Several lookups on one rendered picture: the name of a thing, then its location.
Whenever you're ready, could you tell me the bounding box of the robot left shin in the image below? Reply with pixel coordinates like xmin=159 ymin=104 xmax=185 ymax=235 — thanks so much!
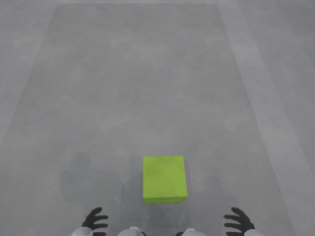
xmin=129 ymin=226 xmax=141 ymax=232

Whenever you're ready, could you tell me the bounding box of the robot shin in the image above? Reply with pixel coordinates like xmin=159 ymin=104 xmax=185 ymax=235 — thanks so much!
xmin=129 ymin=226 xmax=141 ymax=232
xmin=183 ymin=228 xmax=196 ymax=235

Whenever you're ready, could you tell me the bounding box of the right robot hand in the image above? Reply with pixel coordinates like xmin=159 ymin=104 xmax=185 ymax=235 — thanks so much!
xmin=223 ymin=207 xmax=255 ymax=236

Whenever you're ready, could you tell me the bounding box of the carton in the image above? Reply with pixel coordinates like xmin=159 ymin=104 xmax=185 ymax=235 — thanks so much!
xmin=143 ymin=155 xmax=188 ymax=205

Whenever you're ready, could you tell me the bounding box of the left robot hand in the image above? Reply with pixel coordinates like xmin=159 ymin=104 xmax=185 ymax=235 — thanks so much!
xmin=82 ymin=207 xmax=108 ymax=236

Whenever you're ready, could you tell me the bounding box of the robot left forearm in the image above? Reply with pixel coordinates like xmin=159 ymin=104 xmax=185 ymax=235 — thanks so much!
xmin=68 ymin=226 xmax=94 ymax=236

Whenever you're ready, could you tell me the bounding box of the robot right shin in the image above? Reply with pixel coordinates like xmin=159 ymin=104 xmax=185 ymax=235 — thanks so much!
xmin=183 ymin=228 xmax=196 ymax=235

